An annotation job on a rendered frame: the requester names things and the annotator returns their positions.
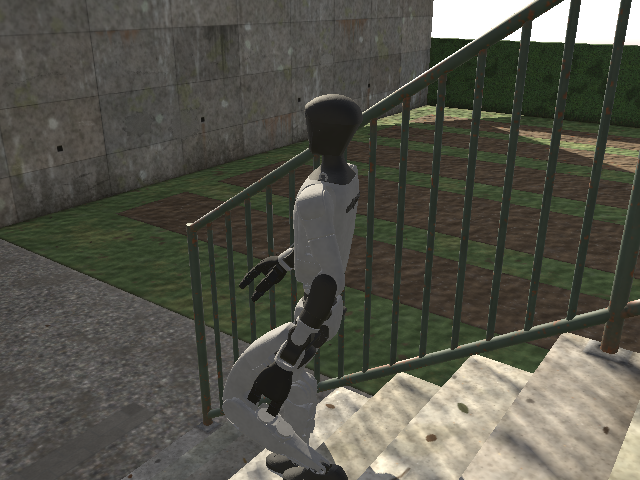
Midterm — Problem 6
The robot right thigh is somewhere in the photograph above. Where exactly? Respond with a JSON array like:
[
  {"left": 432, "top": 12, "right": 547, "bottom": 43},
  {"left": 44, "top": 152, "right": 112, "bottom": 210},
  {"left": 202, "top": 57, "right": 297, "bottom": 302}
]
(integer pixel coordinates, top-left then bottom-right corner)
[{"left": 287, "top": 306, "right": 347, "bottom": 405}]

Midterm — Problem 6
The robot left forearm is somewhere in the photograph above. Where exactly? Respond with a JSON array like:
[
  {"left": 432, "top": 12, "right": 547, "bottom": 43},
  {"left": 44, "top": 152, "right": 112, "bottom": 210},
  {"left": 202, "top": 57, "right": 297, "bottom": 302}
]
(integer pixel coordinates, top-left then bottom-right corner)
[{"left": 274, "top": 274, "right": 337, "bottom": 372}]

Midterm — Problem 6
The robot right forearm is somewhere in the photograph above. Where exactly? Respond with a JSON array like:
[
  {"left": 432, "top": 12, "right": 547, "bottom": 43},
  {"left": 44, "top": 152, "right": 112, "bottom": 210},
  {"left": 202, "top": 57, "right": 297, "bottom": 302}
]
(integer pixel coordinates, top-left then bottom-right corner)
[{"left": 278, "top": 247, "right": 294, "bottom": 271}]

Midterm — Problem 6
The left robot hand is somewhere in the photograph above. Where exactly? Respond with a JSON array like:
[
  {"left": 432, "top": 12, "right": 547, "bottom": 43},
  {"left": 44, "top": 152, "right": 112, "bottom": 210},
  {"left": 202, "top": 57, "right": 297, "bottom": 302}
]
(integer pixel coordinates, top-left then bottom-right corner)
[{"left": 247, "top": 361, "right": 293, "bottom": 417}]

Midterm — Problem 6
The humanoid robot torso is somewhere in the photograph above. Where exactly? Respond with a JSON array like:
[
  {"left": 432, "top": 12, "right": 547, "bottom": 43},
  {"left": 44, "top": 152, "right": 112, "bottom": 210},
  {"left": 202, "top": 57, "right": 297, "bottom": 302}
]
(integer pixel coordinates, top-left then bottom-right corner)
[{"left": 293, "top": 172, "right": 360, "bottom": 348}]

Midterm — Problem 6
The right robot hand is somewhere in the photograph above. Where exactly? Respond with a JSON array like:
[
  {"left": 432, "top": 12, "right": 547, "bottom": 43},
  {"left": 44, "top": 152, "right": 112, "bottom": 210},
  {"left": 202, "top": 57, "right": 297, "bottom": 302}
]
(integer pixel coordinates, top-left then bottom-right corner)
[{"left": 239, "top": 254, "right": 287, "bottom": 302}]

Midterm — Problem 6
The left robot upper arm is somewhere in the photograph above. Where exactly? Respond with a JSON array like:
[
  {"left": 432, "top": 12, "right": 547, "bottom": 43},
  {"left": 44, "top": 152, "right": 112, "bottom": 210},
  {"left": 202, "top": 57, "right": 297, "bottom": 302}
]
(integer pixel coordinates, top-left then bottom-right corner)
[{"left": 296, "top": 183, "right": 345, "bottom": 297}]

